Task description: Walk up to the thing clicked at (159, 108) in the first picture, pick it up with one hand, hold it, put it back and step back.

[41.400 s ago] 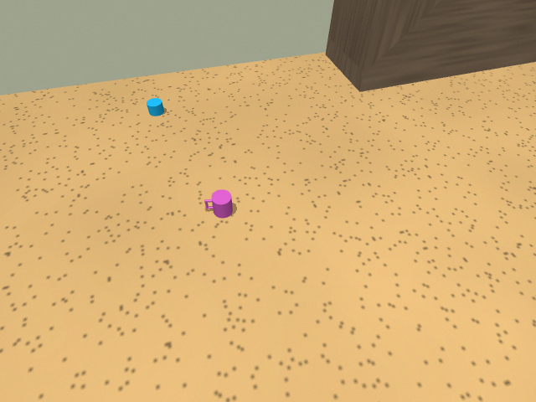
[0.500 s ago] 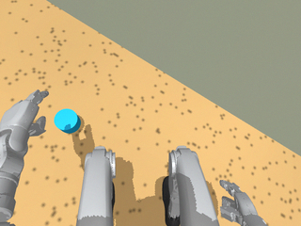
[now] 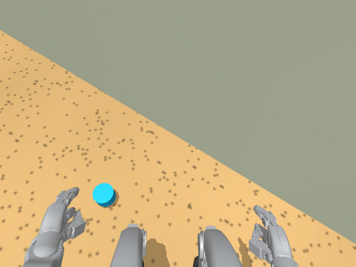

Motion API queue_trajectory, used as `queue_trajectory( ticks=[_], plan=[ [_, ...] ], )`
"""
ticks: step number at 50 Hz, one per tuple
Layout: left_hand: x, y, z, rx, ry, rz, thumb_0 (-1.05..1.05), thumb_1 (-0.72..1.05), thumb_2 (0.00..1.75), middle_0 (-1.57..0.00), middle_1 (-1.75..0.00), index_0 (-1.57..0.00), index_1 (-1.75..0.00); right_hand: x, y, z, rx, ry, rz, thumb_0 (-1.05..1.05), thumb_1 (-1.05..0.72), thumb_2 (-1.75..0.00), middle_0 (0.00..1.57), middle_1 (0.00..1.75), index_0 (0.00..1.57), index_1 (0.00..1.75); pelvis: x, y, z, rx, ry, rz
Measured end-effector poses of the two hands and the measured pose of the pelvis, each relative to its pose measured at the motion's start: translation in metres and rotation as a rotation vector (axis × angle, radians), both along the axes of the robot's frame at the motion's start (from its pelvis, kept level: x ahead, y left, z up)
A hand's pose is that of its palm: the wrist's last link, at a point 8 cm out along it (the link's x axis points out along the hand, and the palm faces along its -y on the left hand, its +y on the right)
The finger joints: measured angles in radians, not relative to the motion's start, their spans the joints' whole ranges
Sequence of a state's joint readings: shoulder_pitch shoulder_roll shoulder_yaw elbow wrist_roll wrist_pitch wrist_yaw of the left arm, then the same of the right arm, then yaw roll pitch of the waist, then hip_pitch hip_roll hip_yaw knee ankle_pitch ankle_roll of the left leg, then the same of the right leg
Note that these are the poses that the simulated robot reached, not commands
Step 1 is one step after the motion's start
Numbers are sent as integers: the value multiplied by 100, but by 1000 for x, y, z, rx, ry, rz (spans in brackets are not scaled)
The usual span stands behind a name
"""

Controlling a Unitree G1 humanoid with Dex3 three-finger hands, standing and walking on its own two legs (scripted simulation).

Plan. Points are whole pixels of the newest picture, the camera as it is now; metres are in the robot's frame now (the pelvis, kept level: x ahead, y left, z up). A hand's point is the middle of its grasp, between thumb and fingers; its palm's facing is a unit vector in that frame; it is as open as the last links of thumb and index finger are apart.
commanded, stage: home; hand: left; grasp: from above
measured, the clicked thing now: (104, 195) +0.44 +0.29 -0.60
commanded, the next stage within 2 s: none
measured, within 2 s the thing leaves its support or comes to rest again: neither
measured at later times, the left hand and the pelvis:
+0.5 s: hand (76, 235) +0.19 +0.18 +0.03, palm faces +0.08 -0.98 -0.20, open 7.4 cm; pelvis +0.04 -0.01 +0.08, yaw +2 degrees
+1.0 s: hand (78, 236) +0.19 +0.17 +0.03, palm faces +0.07 -0.98 -0.20, open 7.4 cm; pelvis +0.03 -0.01 +0.08, yaw +1 degrees
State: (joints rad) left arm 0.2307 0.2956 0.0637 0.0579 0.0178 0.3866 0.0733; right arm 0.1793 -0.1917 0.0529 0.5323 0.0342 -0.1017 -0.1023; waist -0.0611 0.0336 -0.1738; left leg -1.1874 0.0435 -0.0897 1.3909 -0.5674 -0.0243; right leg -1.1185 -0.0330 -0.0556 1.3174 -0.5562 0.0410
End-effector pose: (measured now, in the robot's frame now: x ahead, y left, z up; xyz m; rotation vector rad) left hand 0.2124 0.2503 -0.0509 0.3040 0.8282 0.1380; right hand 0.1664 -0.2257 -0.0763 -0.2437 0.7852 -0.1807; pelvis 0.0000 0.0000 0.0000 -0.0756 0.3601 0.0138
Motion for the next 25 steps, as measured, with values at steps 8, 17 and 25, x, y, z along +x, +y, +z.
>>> queue_trajectory(
  ticks=[8, 17, 25],
  plan=[
    [-12, -15, 63, -99, -5, 72, 2, 90, 90, -21, -30, -20, -30, -13, -12, 54, -39, -45, -72, 1, -90, -90, 21, 30, 20, 30, 23, -2, 49, 9, -93, 6],
    [-28, -24, 107, -122, -29, 70, 1, 90, 90, -20, -30, -20, -30, 7, -19, 90, -52, -158, -73, 1, -90, -90, 21, 30, 20, 30, 38, -3, 74, 21, -158, 12],
    [-37, -25, 107, -127, -13, 81, 1, 90, 90, -20, -30, -20, -30, 35, -15, 103, -49, -242, -14, 1, -90, -90, 21, 30, 20, 30, 38, -6, 77, 30, -184, 20]
  ],
)
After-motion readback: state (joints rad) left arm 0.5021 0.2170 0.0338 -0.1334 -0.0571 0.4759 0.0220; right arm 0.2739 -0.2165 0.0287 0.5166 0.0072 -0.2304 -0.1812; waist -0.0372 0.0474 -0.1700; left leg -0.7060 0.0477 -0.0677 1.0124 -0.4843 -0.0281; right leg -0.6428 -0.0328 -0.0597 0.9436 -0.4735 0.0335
